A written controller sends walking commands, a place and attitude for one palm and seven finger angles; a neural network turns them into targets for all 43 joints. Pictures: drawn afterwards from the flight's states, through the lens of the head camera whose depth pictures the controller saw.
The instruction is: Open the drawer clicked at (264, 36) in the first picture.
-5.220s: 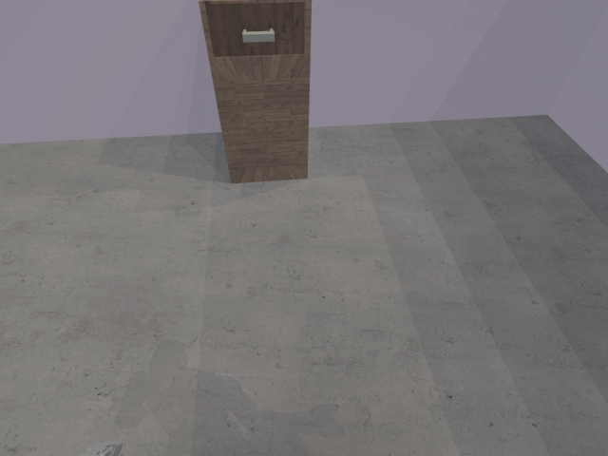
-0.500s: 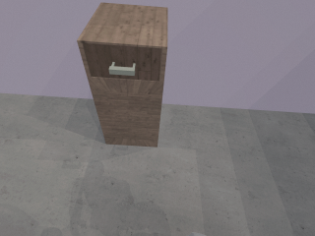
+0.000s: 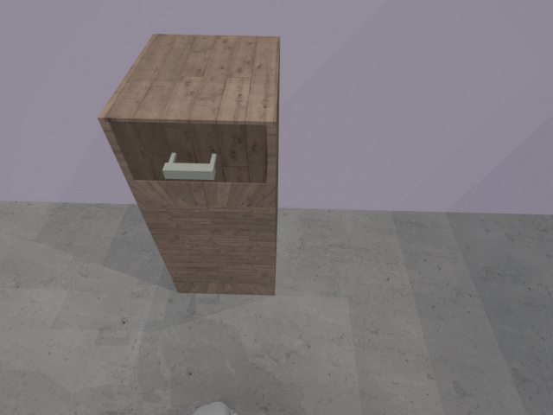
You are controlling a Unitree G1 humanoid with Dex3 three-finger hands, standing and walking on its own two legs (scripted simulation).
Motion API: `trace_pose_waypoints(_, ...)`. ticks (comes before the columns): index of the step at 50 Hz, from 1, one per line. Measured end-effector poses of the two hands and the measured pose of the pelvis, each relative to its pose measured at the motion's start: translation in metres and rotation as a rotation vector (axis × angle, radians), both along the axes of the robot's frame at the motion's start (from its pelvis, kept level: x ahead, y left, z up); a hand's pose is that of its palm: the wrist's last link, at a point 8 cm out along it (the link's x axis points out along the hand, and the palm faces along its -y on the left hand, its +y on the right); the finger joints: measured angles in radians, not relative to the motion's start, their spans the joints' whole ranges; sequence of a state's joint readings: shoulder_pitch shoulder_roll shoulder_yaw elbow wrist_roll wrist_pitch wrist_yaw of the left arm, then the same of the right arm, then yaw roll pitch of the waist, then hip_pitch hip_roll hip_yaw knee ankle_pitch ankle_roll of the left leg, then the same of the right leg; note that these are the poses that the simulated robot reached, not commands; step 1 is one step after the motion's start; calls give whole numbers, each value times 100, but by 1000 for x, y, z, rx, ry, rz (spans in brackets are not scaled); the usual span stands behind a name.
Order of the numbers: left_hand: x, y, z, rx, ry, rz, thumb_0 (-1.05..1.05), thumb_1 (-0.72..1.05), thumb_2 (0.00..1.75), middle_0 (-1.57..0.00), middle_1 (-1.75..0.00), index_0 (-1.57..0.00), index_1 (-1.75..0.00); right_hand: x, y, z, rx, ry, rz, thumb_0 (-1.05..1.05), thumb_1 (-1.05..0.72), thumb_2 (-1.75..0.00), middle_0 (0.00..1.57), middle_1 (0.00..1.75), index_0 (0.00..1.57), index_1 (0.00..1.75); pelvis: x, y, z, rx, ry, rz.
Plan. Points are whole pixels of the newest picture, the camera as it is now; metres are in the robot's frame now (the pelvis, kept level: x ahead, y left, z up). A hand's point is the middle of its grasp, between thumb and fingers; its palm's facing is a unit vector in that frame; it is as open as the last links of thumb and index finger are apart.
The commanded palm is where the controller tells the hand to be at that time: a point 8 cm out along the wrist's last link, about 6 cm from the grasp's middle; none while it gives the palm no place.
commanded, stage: take the last steps up to it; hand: left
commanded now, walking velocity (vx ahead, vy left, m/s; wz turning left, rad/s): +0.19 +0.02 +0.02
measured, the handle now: (191, 164) +0.64 +0.23 -0.05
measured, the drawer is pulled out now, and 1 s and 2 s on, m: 0.00 0.00 0.00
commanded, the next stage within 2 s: come to a stop and stand still in 0.08 s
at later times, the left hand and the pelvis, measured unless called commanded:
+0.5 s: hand (161, 411) +0.16 +0.21 -0.17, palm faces +0.01 -0.97 -0.22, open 7.4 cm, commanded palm none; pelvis +0.11 +0.02 +0.00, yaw -2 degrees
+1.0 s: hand out of the picture +0.14 +0.16 -0.14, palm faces +0.05 -0.96 -0.28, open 7.4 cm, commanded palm none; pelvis +0.08 -0.03 +0.01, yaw -2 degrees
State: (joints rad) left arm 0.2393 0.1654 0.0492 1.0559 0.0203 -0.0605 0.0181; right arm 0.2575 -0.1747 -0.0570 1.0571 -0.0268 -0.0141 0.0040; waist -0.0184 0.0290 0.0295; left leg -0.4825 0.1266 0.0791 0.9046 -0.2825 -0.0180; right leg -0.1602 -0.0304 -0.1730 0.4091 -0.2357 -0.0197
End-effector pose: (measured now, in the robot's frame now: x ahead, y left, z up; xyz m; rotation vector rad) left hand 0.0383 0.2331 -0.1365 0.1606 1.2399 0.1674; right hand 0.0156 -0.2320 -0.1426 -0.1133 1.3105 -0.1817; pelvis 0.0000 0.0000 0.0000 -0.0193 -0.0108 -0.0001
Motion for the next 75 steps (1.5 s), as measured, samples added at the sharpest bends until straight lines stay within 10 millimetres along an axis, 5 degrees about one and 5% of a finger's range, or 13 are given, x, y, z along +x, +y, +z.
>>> trace_pose_waypoints(6,-9,19,-21,-50,127,60,-1,93,89,-21,-30,-20,-30,99,20,7,-38,-136,84,0,-92,-90,20,30,20,30,45,25,-9,-22,-6,-3)
trace_pose_waypoints(10,-1,32,-30,-63,206,67,0,92,89,-20,-30,-20,-30,131,38,8,-55,-167,97,0,-92,-89,20,30,20,30,71,39,-14,-3,-9,-20)
trace_pose_waypoints(21,90,30,-12,-27,148,16,0,92,89,-20,-30,-19,-30,126,38,5,-51,4,15,0,-94,-89,21,30,20,30,109,35,0,23,-3,-32)
trace_pose_waypoints(28,140,11,-1,48,52,-25,0,91,89,-20,-30,-19,-30,118,6,-17,0,52,-29,0,-92,-89,21,30,20,30,114,2,-7,39,-6,-46)
trace_pose_waypoints(33,153,-11,10,97,-6,-58,0,91,89,-20,-30,-20,-30,118,-23,-31,26,53,-50,0,-91,-89,20,30,20,30,111,-19,-12,53,-6,-42)
trace_pose_waypoints(41,144,-35,29,94,-54,-33,0,91,89,-21,-30,-20,-30,114,-47,-21,30,43,-7,0,-91,-89,20,30,20,30,96,-34,2,82,0,-27)
trace_pose_waypoints(48,104,-30,29,79,-20,1,0,91,89,-21,-30,-20,-30,108,-51,-10,17,24,37,0,-91,-89,20,30,20,30,81,-33,7,90,9,-24)
trace_pose_waypoints(55,50,-5,16,51,87,44,0,91,89,-21,-30,-20,-30,92,-32,2,-16,-3,53,0,-91,-89,20,30,20,30,70,-16,7,64,22,-34)
trace_pose_waypoints(60,27,12,-4,13,154,58,0,91,89,-21,-30,-20,-30,54,-5,3,-40,46,37,0,-91,-89,20,30,20,30,67,0,0,20,30,-21)
trace_pose_waypoints(68,25,-4,-8,-28,218,33,0,91,89,-20,-30,-19,-30,12,27,-1,30,195,-14,0,-91,-89,20,30,20,30,82,-2,1,43,39,-25)
trace_pose_waypoints(75,46,-32,-11,-5,220,-28,1,93,89,-20,-30,-20,-30,26,24,-19,82,204,-47,1,-91,-89,20,30,20,30,91,-10,-9,-1,58,-42)
